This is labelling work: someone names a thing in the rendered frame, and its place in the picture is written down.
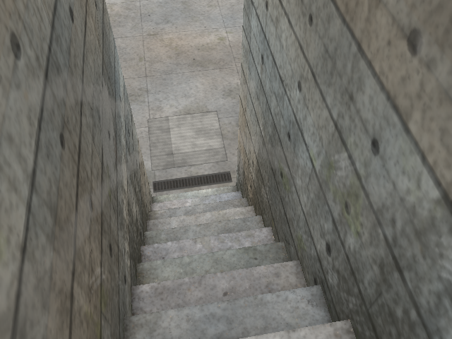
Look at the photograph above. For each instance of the stairs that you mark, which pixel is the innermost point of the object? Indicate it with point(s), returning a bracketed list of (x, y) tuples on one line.
[(211, 270)]

